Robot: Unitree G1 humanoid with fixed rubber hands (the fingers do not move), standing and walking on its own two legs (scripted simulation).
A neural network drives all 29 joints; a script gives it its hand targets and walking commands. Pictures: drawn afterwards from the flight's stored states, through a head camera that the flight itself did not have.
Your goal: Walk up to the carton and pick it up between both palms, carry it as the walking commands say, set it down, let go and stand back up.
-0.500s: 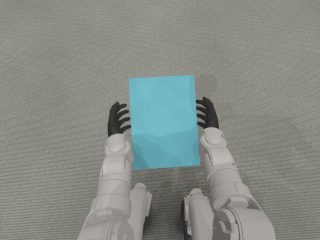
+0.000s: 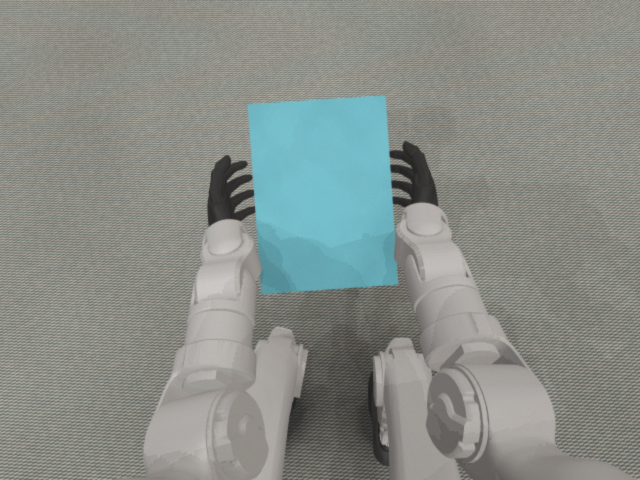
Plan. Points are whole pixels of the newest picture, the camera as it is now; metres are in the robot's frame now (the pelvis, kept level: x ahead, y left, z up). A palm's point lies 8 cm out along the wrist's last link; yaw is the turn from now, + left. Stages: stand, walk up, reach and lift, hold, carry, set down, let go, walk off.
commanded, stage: set down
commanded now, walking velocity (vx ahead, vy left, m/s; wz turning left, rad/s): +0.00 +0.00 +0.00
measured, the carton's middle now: (321, 203) +0.48 +0.05 -0.16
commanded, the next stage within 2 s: none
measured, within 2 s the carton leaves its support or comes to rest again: neither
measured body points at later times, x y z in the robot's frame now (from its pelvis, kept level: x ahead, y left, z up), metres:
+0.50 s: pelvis -0.01 -0.01 -0.06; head +0.27 -0.01 +0.29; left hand +0.45 +0.18 -0.16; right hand +0.50 -0.07 -0.16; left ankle +0.09 +0.14 -0.53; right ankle +0.09 -0.11 -0.53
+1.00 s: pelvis -0.02 +0.00 -0.12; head +0.30 +0.01 +0.19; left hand +0.47 +0.19 -0.24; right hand +0.53 -0.06 -0.25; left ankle +0.09 +0.14 -0.53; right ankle +0.09 -0.11 -0.53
